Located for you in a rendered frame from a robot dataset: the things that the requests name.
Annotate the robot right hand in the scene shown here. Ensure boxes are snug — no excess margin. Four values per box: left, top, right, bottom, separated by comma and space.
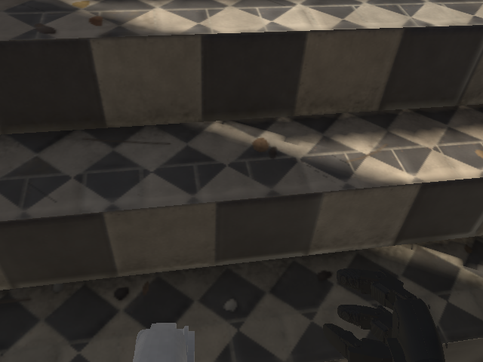
323, 268, 448, 362

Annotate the robot left shin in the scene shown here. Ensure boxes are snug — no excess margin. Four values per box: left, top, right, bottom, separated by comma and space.
134, 329, 148, 353

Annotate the left robot thigh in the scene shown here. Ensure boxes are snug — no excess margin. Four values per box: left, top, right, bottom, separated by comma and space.
133, 323, 195, 362

